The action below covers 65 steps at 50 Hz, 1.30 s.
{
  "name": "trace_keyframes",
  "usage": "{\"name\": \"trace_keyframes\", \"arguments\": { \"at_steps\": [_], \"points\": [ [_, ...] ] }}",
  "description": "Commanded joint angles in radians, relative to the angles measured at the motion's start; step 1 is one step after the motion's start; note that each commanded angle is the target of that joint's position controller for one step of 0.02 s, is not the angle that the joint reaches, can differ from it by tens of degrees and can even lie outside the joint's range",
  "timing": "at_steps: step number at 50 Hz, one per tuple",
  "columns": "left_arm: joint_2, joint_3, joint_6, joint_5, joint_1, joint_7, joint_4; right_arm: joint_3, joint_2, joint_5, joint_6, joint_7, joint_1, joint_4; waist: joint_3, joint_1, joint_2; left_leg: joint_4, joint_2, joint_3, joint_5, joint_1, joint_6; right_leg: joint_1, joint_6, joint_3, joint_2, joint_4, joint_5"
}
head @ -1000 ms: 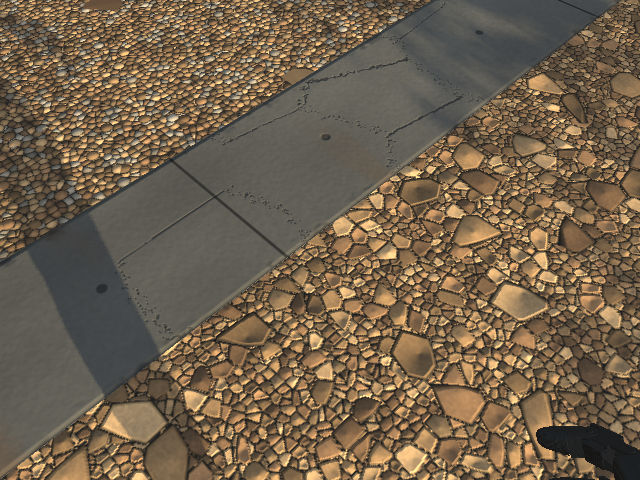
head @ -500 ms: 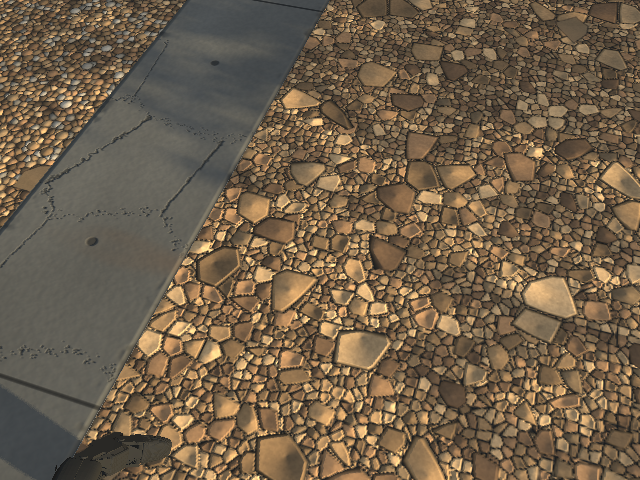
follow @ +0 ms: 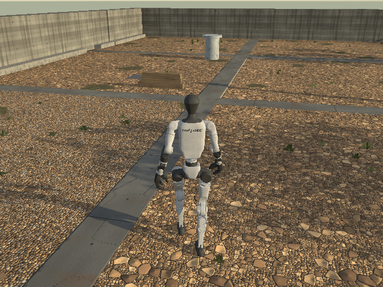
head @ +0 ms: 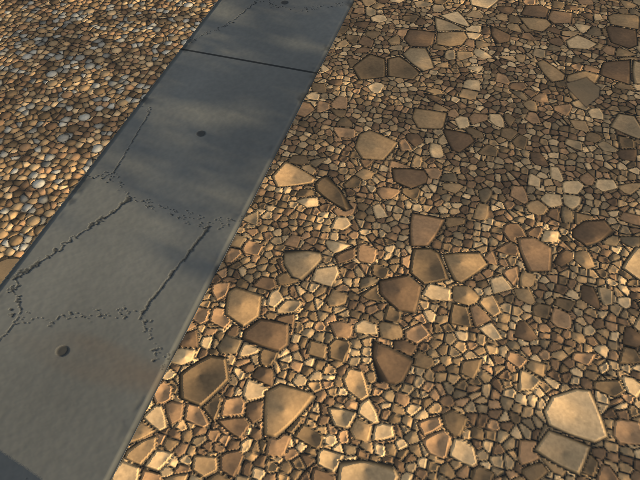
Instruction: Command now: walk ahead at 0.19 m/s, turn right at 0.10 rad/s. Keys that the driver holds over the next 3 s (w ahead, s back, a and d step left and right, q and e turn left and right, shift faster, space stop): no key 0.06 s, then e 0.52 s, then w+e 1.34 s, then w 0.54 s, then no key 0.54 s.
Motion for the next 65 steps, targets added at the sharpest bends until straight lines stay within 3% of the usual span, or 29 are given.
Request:
{"name": "trace_keyframes", "arguments": {
  "at_steps": [1, 2, 3, 4, 5, 7, 10, 15, 21, 23, 24, 25, 26, 27, 28, 29, 31, 34, 43, 45, 47, 48, 49, 50, 51, 52, 54, 59, 65],
  "points": [
    [0.148, 0.027, -0.021, -0.014, -0.031, 0.011, -0.052, -0.045, -0.16, -0.012, -0.044, -0.028, 0.314, 0.048, -0.18, -0.163, -0.042, -0.106, 0.086, -0.091, 0.438, 0.465, 0.067, -0.144, 0.017, 0.05, -0.182, 0.424, 0.843],
    [0.053, 0.01, -0.019, -0.049, 0.139, 0.012, -0.044, -0.065, -0.249, -0.014, -0.04, -0.027, 0.361, 0.048, -0.348, -0.109, 0.188, 0.002, 0.401, -0.388, 1.01, 0.758, 0.253, -0.374, 0.059, -0.004, -0.039, 0.775, 0.087],
    [0.105, 0.021, -0.002, -0.035, 0.153, 0.018, -0.005, -0.053, -0.19, 0.032, -0.027, -0.016, 0.356, 0.053, -0.434, -0.111, 0.127, -0.048, 0.437, -0.507, 1.095, 0.746, 0.329, -0.435, 0.066, 0.06, 0.021, 0.889, -0.228],
    [0.121, 0.027, 0.012, -0.011, 0.092, 0.019, -0.003, -0.046, -0.157, 0.044, -0.022, -0.013, 0.263, 0.035, -0.314, -0.087, 0.035, -0.107, 0.398, -0.412, 0.875, 0.61, 0.305, -0.463, 0.073, 0.094, -0.028, 0.927, -0.179],
    [0.117, 0.026, 0.02, 0.004, 0.03, 0.016, -0.012, -0.031, -0.107, 0.038, -0.016, -0.017, 0.163, 0.017, -0.2, -0.067, 0.002, -0.165, 0.35, -0.337, 0.675, 0.493, 0.264, -0.491, 0.077, 0.072, -0.065, 0.892, -0.136],
    [0.102, 0.029, 0.051, 0.016, -0.013, 0.004, -0.019, -0.016, -0.075, 0.03, -0.007, -0.033, 0.096, 0.018, -0.093, -0.033, 0.03, -0.252, 0.269, -0.195, 0.488, 0.301, 0.196, -0.436, 0.096, 0.036, -0.112, 0.794, -0.074],
    [0.073, 0.027, 0.082, 0.01, 0.002, -0.008, -0.016, -0.03, -0.115, 0.015, 0.006, -0.039, 0.094, 0.028, -0.114, -0.017, 0.053, -0.274, 0.237, -0.095, 0.355, 0.221, 0.191, -0.383, 0.116, -0.023, -0.102, 0.743, -0.051],
    [0.067, 0.022, 0.109, 0.016, -0.121, -0.023, -0.073, -0.047, -0.143, 0.009, 0.035, -0.043, 0.082, 0.028, -0.094, -0.05, 0.102, -0.321, 0.252, -0.065, -0.1, 0.192, 0.184, -0.412, 0.106, -0.07, -0.151, 0.562, 0.002],
    [0.068, 0.026, 0.106, 0.01, -0.151, -0.035, -0.118, -0.067, -0.182, 0.012, 0.067, -0.042, 0.065, 0.029, -0.097, -0.056, 0.076, -0.25, 0.302, -0.05, -0.218, 0.211, 0.151, -0.329, 0.068, -0.122, -0.141, 0.353, -0.001],
    [0.085, 0.034, 0.092, 0.012, -0.104, -0.032, -0.112, -0.071, -0.175, 0.011, 0.074, -0.04, 0.078, 0.038, -0.08, -0.033, 0.003, -0.119, 0.271, 0.011, -0.229, 0.142, 0.063, -0.219, 0.03, -0.066, -0.139, 0.139, 0.087],
    [0.16, 0.05, 0.082, 0.022, -0.104, -0.021, -0.126, -0.064, -0.124, 0.008, 0.083, -0.031, 0.122, 0.034, -0.054, -0.048, -0.225, 0.12, 0.167, 0.116, -0.369, 0.06, -0.02, -0.217, -0.013, 0.22, -0.315, -0.091, 0.073],
    [0.293, 0.085, 0.084, 0.013, -0.115, -0.013, -0.149, -0.051, -0.091, 0.02, 0.088, -0.045, 0.059, -0.029, 0.023, -0.031, -0.366, 0.271, -0.023, 0.095, -0.588, -0.115, -0.074, -0.297, -0.146, 0.523, -0.518, -0.156, 0.25],
    [0.257, 0.088, 0.084, 0.021, -0.069, -0.002, -0.125, -0.057, -0.121, 0.014, 0.099, -0.053, 0.007, -0.029, 0.022, -0.007, -0.231, 0.432, 0.011, -0.031, -0.557, -0.082, -0.073, -0.323, -0.193, 0.447, -0.489, -0.113, 0.345],
    [0.207, 0.074, 0.083, 0.011, -0.117, 0.005, -0.126, -0.058, -0.112, 0.026, 0.103, -0.049, 0.028, -0.021, 0.008, -0.05, -0.181, 0.471, 0.016, -0.064, -0.476, -0.075, -0.069, -0.317, -0.175, 0.343, -0.418, -0.08, 0.367],
    [0.181, 0.068, 0.085, 0.008, -0.18, 0.005, -0.139, -0.06, -0.117, 0.029, 0.097, -0.045, 0.048, -0.008, 0.002, -0.078, -0.151, 0.462, 0.018, -0.074, -0.405, -0.076, -0.064, -0.299, -0.134, 0.275, -0.351, -0.069, 0.362],
    [0.17, 0.066, 0.083, 0.001, -0.218, 0.007, -0.154, -0.066, -0.132, 0.014, 0.09, -0.043, 0.062, 0.002, -0.025, -0.085, -0.167, 0.48, 0.011, -0.069, -0.362, -0.086, -0.062, -0.25, -0.118, 0.243, -0.315, -0.049, 0.42],
    [0.144, 0.062, 0.078, -0.007, -0.172, -0.001, -0.151, -0.071, -0.143, -0.006, 0.082, -0.025, 0.08, 0.009, -0.11, -0.065, -0.142, 0.502, 0.012, -0.066, -0.329, -0.089, -0.074, -0.161, -0.13, 0.258, -0.289, -0.072, 0.255],
    [0.161, 0.071, 0.07, -0.002, -0.101, -0.009, -0.13, -0.069, -0.134, -0.002, 0.077, -0.01, 0.001, -0.021, -0.058, -0.023, -0.151, 0.401, 0.019, -0.074, -0.309, -0.173, -0.089, -0.096, -0.149, 0.359, -0.298, -0.147, -0.084],
    [0.211, 0.092, 0.038, 0.012, -0.056, -0.019, -0.115, -0.055, -0.126, 0.01, 0.026, -0.006, -0.064, -0.062, -0.031, 0.003, -0.151, 0.131, -0.016, -0.083, -0.348, -0.028, -0.072, -0.188, -0.176, 0.452, -0.28, -0.11, -0.103],
    [0.214, 0.095, 0.034, 0.013, -0.092, -0.026, -0.126, -0.052, -0.126, 0.02, 0.014, -0.011, -0.03, -0.064, -0.031, -0.026, -0.149, 0.052, -0.033, -0.086, -0.34, 0.098, -0.056, -0.277, -0.157, 0.47, -0.261, -0.086, -0.098],
    [0.203, 0.095, 0.035, 0.005, -0.181, -0.026, -0.149, -0.051, -0.115, 0.026, -0.001, -0.027, 0.126, -0.021, -0.035, -0.132, -0.104, -0.139, -0.052, -0.068, -0.224, 0.415, -0.04, -0.484, -0.093, 0.427, -0.182, 0.008, -0.119],
    [0.155, 0.083, 0.026, 0.001, -0.194, -0.023, -0.16, -0.066, -0.172, 0.017, -0.012, -0.042, 0.222, 0.002, -0.061, -0.175, -0.011, -0.189, 0.039, -0.156, -0.288, 0.606, -0.029, -0.638, -0.042, 0.35, -0.108, 0.152, -0.185],
    [0.055, 0.055, 0.015, -0.012, -0.193, -0.024, -0.194, -0.085, -0.286, -0.004, -0.018, -0.055, 0.313, -0.001, -0.137, -0.197, 0.213, -0.355, 0.328, -0.511, -0.65, 0.711, 0.025, -0.751, 0.013, 0.145, 0.021, 0.478, -0.234],
    [0.109, 0.06, 0.014, 0.014, -0.193, -0.023, -0.201, -0.1, -0.335, -0.008, -0.012, -0.058, 0.268, -0.002, -0.053, -0.15, 0.184, -0.448, 0.421, -0.754, -0.844, 0.59, 0.091, -0.856, 0.016, 0.097, 0.01, 0.626, -0.181],
    [0.145, 0.066, 0.017, 0.029, -0.189, -0.03, -0.194, -0.087, -0.265, -0.002, -0.012, -0.052, 0.212, -0.011, 0.031, -0.102, 0.098, -0.432, 0.404, -0.697, -0.833, 0.505, 0.114, -0.862, 0.012, 0.109, -0.076, 0.704, -0.086],
    [0.15, 0.069, 0.018, 0.031, -0.178, -0.045, -0.17, -0.07, -0.195, 0.01, -0.017, -0.043, 0.165, -0.021, 0.066, -0.078, 0.044, -0.43, 0.338, -0.564, -0.72, 0.459, 0.094, -0.839, 0.021, 0.099, -0.103, 0.712, -0.008],
    [0.133, 0.067, 0.028, 0.031, -0.158, -0.068, -0.145, -0.056, -0.148, 0.01, -0.029, -0.039, 0.146, -0.025, 0.047, -0.068, 0.08, -0.434, 0.243, -0.336, -0.433, 0.453, 0.063, -0.799, 0.051, 0.054, -0.125, 0.742, 0.102],
    [0.095, 0.048, 0.044, 0.026, -0.286, -0.089, -0.196, -0.053, -0.124, 0.013, -0.052, -0.018, 0.258, 0.028, 0.017, -0.097, 0.059, -0.395, 0.216, -0.105, 0.04, 0.511, 0.074, -0.868, 0.079, 0.01, -0.149, 0.766, 0.223],
    [0.05, 0.011, 0.042, 0.027, -0.49, -0.114, -0.278, -0.055, -0.141, 0.015, -0.054, -0.023, 0.303, 0.073, 0.057, -0.13, 0.068, -0.395, 0.212, 0.051, 0.245, 0.501, 0.066, -0.744, 0.057, -0.134, -0.161, 0.403, 0.307]
  ]
}}
Next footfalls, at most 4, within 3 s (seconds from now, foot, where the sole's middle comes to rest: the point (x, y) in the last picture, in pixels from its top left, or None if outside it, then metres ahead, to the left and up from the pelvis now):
0.02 left None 0.17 0.09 -0.77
0.48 right None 0.09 -0.11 -0.76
0.96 left None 0.24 0.05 -0.77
1.44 right None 0.37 -0.30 -0.77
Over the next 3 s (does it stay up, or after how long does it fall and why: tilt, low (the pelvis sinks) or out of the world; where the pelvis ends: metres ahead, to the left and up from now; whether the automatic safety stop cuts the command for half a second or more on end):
stays up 0.69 -0.77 0.01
